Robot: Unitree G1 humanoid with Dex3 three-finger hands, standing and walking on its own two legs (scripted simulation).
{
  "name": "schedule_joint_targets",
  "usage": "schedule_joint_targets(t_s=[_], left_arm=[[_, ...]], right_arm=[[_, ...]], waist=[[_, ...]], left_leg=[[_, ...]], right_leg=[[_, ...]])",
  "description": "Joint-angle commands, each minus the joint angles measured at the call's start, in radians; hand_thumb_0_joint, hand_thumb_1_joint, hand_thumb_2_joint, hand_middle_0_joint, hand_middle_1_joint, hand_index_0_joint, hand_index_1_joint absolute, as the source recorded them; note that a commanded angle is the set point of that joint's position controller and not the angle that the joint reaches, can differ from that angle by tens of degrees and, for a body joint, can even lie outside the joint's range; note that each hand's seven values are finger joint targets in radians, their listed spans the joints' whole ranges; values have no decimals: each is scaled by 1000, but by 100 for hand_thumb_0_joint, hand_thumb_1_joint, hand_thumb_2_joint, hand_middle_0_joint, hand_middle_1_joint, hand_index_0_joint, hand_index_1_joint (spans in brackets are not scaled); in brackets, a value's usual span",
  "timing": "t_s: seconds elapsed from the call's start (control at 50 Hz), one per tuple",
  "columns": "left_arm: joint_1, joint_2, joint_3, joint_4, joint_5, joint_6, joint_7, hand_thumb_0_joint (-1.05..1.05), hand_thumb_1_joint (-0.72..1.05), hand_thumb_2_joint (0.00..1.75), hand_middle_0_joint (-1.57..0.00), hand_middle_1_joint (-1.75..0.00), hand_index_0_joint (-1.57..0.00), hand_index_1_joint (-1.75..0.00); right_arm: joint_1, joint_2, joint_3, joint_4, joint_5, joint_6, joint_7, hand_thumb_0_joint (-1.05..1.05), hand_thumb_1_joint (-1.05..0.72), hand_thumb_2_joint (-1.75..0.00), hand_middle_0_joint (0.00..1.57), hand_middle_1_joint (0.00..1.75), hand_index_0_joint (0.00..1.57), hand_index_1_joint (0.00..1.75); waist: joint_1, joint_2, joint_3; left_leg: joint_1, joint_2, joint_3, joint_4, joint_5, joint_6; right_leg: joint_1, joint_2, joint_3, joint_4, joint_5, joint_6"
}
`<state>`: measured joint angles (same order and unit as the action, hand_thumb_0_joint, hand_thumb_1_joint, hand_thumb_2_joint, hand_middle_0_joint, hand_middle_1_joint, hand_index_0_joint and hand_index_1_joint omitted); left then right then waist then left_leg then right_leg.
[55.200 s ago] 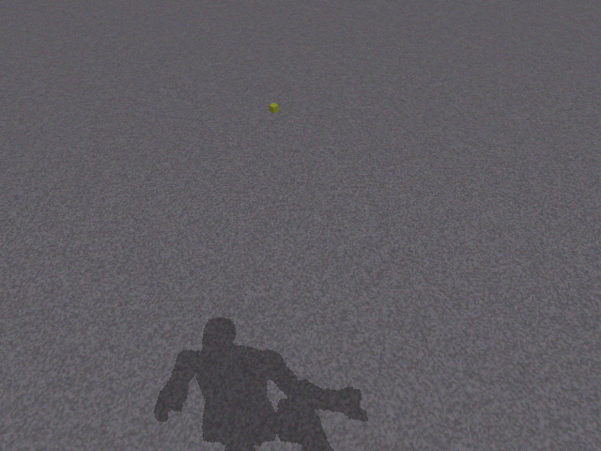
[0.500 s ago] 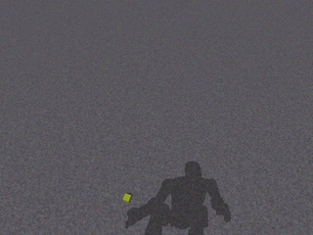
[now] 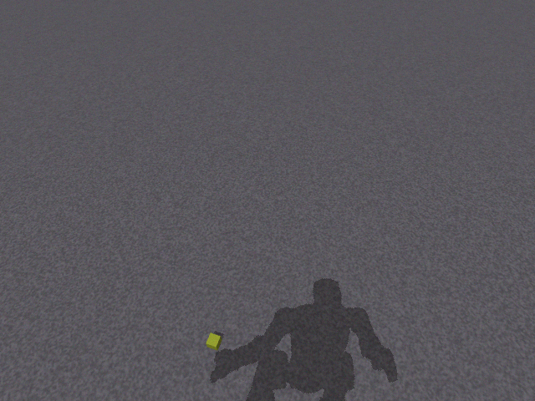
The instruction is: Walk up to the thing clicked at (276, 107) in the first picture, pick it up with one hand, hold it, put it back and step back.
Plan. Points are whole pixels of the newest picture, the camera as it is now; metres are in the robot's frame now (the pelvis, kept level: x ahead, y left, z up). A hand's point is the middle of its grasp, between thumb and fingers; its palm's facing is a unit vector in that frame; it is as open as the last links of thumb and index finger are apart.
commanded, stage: stand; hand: left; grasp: from above
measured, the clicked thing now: (214, 341) +0.45 +0.23 -0.76
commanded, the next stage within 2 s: step back in 1.36 s
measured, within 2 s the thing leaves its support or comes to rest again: neither
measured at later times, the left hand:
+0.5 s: hand out of the picture +0.07 +0.24 -0.16, palm faces +0.00 -0.94 -0.33, open 7.4 cm
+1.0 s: hand out of the picture +0.09 +0.24 -0.16, palm faces +0.00 -0.94 -0.33, open 7.4 cm
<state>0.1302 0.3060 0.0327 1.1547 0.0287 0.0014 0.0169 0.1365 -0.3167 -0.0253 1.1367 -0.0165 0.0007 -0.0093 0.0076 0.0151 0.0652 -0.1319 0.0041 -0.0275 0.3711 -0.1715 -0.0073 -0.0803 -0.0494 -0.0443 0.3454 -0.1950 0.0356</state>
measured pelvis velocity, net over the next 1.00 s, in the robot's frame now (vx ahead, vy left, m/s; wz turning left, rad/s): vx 0.02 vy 0.00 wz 0.00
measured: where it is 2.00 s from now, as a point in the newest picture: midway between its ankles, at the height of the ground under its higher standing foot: outside the picture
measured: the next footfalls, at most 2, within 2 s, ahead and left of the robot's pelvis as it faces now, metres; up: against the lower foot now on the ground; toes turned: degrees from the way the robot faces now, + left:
right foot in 1.80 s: -0.06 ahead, -0.13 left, +0.00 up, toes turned -1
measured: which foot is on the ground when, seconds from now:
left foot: down 0.00-1.00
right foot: down 0.00-1.00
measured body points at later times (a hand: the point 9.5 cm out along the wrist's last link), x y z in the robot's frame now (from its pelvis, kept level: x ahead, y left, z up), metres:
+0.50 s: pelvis +0.01 +0.00 +0.00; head +0.02 -0.01 +0.45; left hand +0.07 +0.29 -0.14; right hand +0.07 -0.29 -0.14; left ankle +0.02 +0.12 -0.75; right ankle +0.00 -0.14 -0.75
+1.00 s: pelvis +0.02 +0.00 +0.00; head +0.03 -0.01 +0.45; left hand +0.09 +0.29 -0.13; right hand +0.09 -0.30 -0.14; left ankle +0.02 +0.12 -0.75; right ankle +0.00 -0.14 -0.75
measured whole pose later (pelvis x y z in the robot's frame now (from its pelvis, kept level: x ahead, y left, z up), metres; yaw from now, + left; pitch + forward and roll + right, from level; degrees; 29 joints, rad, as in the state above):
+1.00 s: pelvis +0.02 +0.00 +0.00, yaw +0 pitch -2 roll +0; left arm 0.10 0.32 0.03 1.15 0.02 0.00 0.00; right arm 0.10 -0.34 -0.01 1.14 -0.01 -0.01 0.00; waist 0.00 0.01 0.06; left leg -0.12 0.01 -0.03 0.34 -0.18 -0.01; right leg -0.07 -0.04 -0.05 0.32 -0.20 0.03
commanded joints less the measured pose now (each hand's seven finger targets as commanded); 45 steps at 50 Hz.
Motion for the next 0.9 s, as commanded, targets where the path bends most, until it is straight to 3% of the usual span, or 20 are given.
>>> schedule_joint_targets(t_s=[0.0,0.16,0.2,0.38,0.42,0.48,0.54,0.66,0.78,0.88], left_arm=[[-39,200,32,-52,-5,-21,14,0,90,90,-20,-30,-20,-30],[-41,211,32,-47,-7,-20,9,0,90,90,-20,-30,-20,-30],[-42,206,32,-47,-6,-21,10,0,90,90,-20,-30,-20,-30],[-48,209,30,-51,-9,-22,4,0,90,90,-20,-30,-20,-30],[-46,212,32,-53,-9,-23,6,0,90,90,-20,-30,-20,-30],[-46,218,33,-49,-11,-22,4,0,90,90,-20,-30,-20,-30],[-53,214,32,-50,-10,-22,4,0,90,90,-20,-30,-20,-30],[-51,220,33,-56,-13,-23,4,0,90,90,-20,-30,-20,-30],[-62,223,32,-57,-13,-24,4,0,90,90,-20,-30,-20,-30],[-61,225,32,-59,-13,-22,1,0,90,90,-20,-30,-20,-30]], right_arm=[[-43,-190,-26,-55,-3,-24,-15,0,-90,-90,20,30,20,30],[-45,-197,-23,-48,-3,-22,-13,0,-90,-90,20,30,20,30],[-57,-197,-23,-53,-2,-24,-12,0,-90,-90,20,30,20,30],[-56,-204,-20,-49,1,-27,-11,0,-90,-90,20,30,20,30],[-59,-213,-21,-50,-1,-27,-12,0,-90,-90,20,30,20,30],[-52,-206,-16,-48,0,-27,-12,0,-90,-90,20,30,20,30],[-56,-206,-16,-49,0,-26,-12,0,-90,-90,20,30,20,30],[-62,-214,-16,-48,0,-32,-14,0,-90,-90,20,30,20,30],[-64,-216,-16,-50,1,-29,-11,0,-90,-90,20,30,20,30],[-63,-216,-13,-48,3,-29,-11,0,-90,-90,20,30,20,30]], waist=[[1,-8,-46],[-1,-1,-33],[3,-9,-47],[-3,-13,-52],[-1,-3,-73],[-4,-3,-61],[-5,-25,-62],[-1,-9,-99],[-4,-23,-88],[-6,-7,-75]], left_leg=[[-14,101,-85,-79,64,30],[-31,101,-85,-92,12,26],[-17,106,-86,-84,59,29],[-9,107,-85,-87,67,23],[-2,115,-83,-74,109,33],[-16,107,-83,-88,70,28],[-5,110,-83,-82,107,28],[26,117,-78,-62,220,27],[30,118,-77,-62,221,26],[2,114,-80,-83,148,23]], right_leg=[[-8,-79,83,-72,54,-39],[-13,-77,84,-80,25,-41],[-14,-78,80,-74,42,-43],[-16,-77,82,-76,45,-41],[3,-86,85,-72,90,-44],[3,-82,82,-70,75,-42],[-8,-82,77,-70,74,-42],[22,-88,77,-54,168,-43],[18,-87,72,-64,161,-39],[20,-89,79,-71,116,-43]])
